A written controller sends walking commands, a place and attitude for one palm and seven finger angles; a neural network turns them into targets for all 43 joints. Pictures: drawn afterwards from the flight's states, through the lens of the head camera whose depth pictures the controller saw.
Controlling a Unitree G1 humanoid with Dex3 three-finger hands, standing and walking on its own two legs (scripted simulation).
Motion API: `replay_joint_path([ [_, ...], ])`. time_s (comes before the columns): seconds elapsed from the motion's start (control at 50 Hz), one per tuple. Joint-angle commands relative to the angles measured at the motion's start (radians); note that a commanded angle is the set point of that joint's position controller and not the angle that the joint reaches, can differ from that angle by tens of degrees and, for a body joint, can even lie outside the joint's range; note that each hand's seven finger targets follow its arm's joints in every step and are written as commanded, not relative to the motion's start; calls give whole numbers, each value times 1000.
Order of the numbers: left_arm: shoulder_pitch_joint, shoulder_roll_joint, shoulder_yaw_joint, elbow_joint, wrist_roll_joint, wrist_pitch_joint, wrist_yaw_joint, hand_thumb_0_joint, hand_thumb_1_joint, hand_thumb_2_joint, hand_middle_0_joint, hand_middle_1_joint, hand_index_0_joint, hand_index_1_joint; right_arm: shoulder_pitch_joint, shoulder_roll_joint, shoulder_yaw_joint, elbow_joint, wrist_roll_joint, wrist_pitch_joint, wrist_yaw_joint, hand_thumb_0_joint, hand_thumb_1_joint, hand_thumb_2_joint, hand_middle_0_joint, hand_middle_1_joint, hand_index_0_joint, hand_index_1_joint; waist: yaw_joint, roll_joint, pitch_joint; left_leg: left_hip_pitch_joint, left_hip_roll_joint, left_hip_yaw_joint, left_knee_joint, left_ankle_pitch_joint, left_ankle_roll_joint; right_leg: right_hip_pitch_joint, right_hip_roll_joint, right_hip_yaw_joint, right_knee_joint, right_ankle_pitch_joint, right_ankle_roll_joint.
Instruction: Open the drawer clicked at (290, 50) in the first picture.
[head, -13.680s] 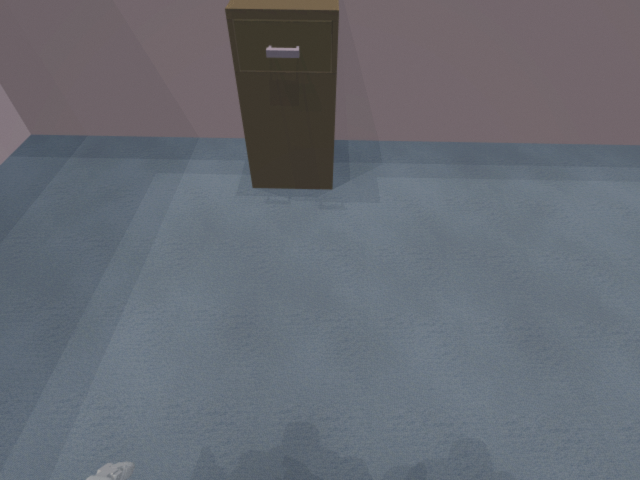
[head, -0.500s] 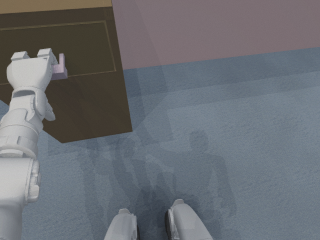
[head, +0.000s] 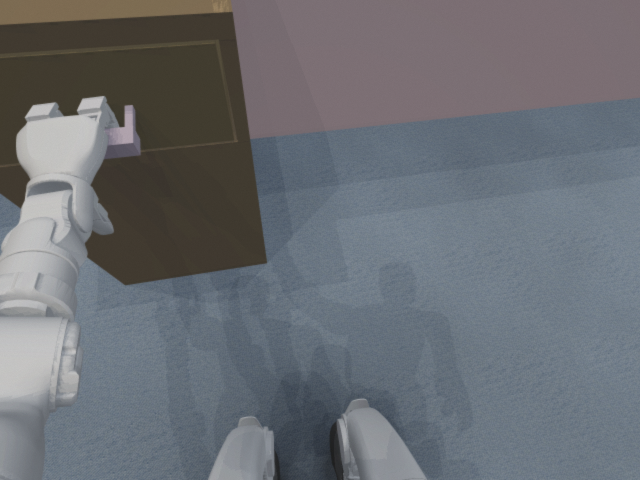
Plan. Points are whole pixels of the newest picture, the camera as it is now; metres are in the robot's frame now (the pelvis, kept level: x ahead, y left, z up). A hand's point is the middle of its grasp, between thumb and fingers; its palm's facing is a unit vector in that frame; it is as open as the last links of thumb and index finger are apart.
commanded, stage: close the thumb around the handle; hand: left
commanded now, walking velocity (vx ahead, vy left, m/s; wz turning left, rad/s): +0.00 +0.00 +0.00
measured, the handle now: (86, 131) +0.56 +0.26 +0.01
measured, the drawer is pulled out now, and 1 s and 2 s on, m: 0.00 0.03 0.16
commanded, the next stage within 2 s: pull the drawer open in 0.54 s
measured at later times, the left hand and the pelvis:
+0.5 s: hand (87, 173) +0.51 +0.26 -0.01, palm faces -0.06 -0.02 -1.00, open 5.9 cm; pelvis +0.00 +0.01 +0.00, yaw +0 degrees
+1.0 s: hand (87, 192) +0.48 +0.26 -0.01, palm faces -0.07 -0.05 -1.00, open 5.8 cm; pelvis +0.02 +0.01 +0.01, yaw -1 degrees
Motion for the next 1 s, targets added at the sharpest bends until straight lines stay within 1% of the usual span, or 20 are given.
replay_joint_path([
  [0.0,-374,288,63,-173,-8,14,33,0,4,516,-336,-1254,-336,-1254,208,-182,-65,-19,2,-1,-8,0,-900,-900,200,300,200,300,-1,98,-528,412,12,-40,-109,573,-14,282,14,-10,-78,358,-28],
  [0.04,-399,258,37,-182,-8,12,36,0,116,564,-344,-1266,-344,-1266,208,-181,-67,-18,3,-3,-8,0,-900,-900,200,300,200,300,-14,114,-505,415,14,-39,-114,553,-13,261,14,-12,-87,336,-27],
  [0.08,-363,302,71,-175,-7,11,36,0,228,612,-352,-1278,-352,-1278,206,-186,-63,-19,2,0,-7,0,-900,-900,200,300,200,300,7,100,-506,398,10,-34,-119,541,-12,290,14,-9,-86,340,-29],
  [0.16,-365,258,42,-173,-10,9,37,0,452,708,-368,-1302,-368,-1302,205,-181,-66,-20,3,-3,-6,0,-900,-900,200,300,200,300,-3,106,-498,404,13,-36,-120,543,-13,271,15,-13,-87,332,-29],
  [0.22,-383,301,71,-183,-10,5,40,0,620,780,-380,-1320,-380,-1320,208,-187,-65,-17,2,0,-9,0,-900,-900,200,300,200,300,-3,91,-505,400,15,-42,-120,539,-13,273,14,-12,-82,330,-27],
  [0.32,-370,277,54,-172,-11,8,40,0,900,900,-400,-1350,-400,-1350,208,-186,-65,-19,2,2,-6,0,-900,-900,200,300,200,300,-2,102,-504,404,14,-42,-119,552,-15,269,14,-13,-81,334,-28],
  [0.36,-364,278,55,-165,-8,13,43,0,900,900,-400,-1350,-400,-1350,207,-186,-64,-18,2,2,-4,0,-900,-900,200,300,200,300,3,105,-497,397,12,-39,-119,543,-15,269,16,-13,-81,328,-30],
  [0.38,-373,279,53,-156,-7,17,43,0,900,900,-400,-1350,-400,-1350,208,-186,-64,-16,4,2,-6,0,-900,-900,200,300,200,300,-5,89,-480,393,15,-41,-123,535,-15,265,16,-16,-85,320,-29],
  [0.44,-366,272,53,-165,-10,18,43,0,900,900,-400,-1350,-400,-1350,212,-186,-66,-19,3,4,-4,0,-900,-900,200,300,200,300,2,104,-513,419,15,-45,-121,567,-19,268,16,-17,-80,332,-29],
  [0.46,-384,272,51,-168,-12,20,43,0,900,900,-400,-1350,-400,-1350,209,-187,-67,-16,3,2,-5,0,-900,-900,200,300,200,300,-8,99,-508,419,18,-43,-119,560,-17,262,16,-15,-84,332,-27],
  [0.52,-370,311,73,-149,-24,24,35,0,900,900,-400,-1350,-400,-1350,210,-190,-61,-18,4,6,-8,0,-900,-900,200,300,200,300,-3,74,-503,381,10,-36,-120,529,-9,295,14,-10,-83,336,-25],
  [0.58,-375,291,58,-162,-21,23,32,0,900,900,-400,-1350,-400,-1350,207,-188,-63,-20,5,4,-8,0,-900,-900,200,300,200,300,0,106,-505,401,11,-38,-125,536,-13,283,14,-12,-87,330,-27],
  [0.62,-397,293,55,-158,-20,21,32,0,900,900,-400,-1350,-400,-1350,210,-188,-62,-17,5,3,-11,0,-900,-900,200,300,200,300,-13,94,-500,402,15,-43,-121,540,-14,270,14,-14,-85,326,-25],
  [0.7,-299,257,63,-194,-28,8,29,0,900,900,-400,-1350,-400,-1350,202,-182,-68,-30,4,3,-5,0,-900,-900,200,300,200,300,25,112,-551,459,19,-43,-127,613,-22,296,16,-16,-81,359,-29],
  [0.72,-267,241,56,-204,-32,6,28,0,900,900,-400,-1350,-400,-1350,201,-180,-69,-33,5,3,-2,0,-900,-900,200,300,200,300,33,122,-553,471,21,-42,-129,628,-24,298,16,-18,-84,364,-28],
  [0.78,-208,223,56,-221,-39,1,27,0,900,900,-400,-1350,-400,-1350,192,-177,-72,-39,8,5,-1,0,-900,-900,200,300,200,300,41,77,-517,455,23,-35,-144,605,-18,330,17,-16,-99,369,-26],
  [0.84,-134,185,53,-276,-44,-7,35,0,900,900,-400,-1350,-400,-1350,184,-170,-78,-45,9,6,3,0,-900,-900,200,300,200,300,65,100,-545,502,27,-34,-155,672,-23,352,16,-16,-104,400,-28],
  [0.92,-44,152,54,-284,-46,-4,55,0,900,900,-400,-1350,-400,-1350,166,-169,-82,-44,10,12,6,0,-900,-900,200,300,200,300,71,28,-485,478,28,-28,-173,654,-18,376,15,-14,-118,406,-27],
  [0.94,-62,122,29,-298,-43,-5,62,0,900,900,-400,-1350,-400,-1350,157,-164,-85,-44,12,11,6,0,-900,-900,200,300,200,300,62,37,-454,466,26,-21,-180,622,-15,370,14,-13,-128,396,-28],
  [0.98,-55,117,31,-323,-37,-5,79,0,900,900,-400,-1350,-400,-1350,152,-164,-88,-42,11,11,8,0,-900,-900,200,300,200,300,68,43,-451,472,24,-18,-188,624,-15,381,12,-11,-131,405,-31],
])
